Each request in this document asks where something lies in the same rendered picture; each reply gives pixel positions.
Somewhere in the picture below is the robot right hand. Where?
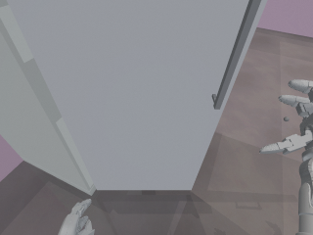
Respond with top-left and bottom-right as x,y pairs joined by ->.
259,79 -> 313,155

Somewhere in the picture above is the fridge door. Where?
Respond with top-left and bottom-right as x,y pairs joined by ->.
7,0 -> 268,191

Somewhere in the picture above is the right robot forearm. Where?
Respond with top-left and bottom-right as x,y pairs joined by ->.
295,147 -> 313,235

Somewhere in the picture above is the robot left hand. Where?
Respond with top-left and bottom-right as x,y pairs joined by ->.
58,199 -> 95,235

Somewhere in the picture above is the handle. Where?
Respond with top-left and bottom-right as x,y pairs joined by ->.
211,0 -> 261,110

